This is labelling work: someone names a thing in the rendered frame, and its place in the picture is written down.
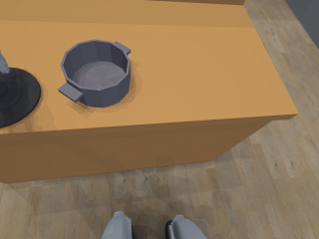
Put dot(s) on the table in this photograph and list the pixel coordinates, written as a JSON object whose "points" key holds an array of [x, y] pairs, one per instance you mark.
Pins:
{"points": [[201, 82]]}

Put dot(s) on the pot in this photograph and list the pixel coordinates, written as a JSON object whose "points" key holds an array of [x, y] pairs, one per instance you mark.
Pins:
{"points": [[98, 73]]}

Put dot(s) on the right robot shin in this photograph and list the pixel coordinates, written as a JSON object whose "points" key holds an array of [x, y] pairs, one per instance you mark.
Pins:
{"points": [[178, 217]]}

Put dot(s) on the lid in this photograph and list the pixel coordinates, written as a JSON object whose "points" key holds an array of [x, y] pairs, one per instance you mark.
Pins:
{"points": [[24, 93]]}

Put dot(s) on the right robot thigh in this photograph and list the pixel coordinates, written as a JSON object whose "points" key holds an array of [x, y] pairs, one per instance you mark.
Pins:
{"points": [[184, 229]]}

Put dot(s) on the left robot hand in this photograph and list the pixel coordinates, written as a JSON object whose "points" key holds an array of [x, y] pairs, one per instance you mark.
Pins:
{"points": [[4, 68]]}

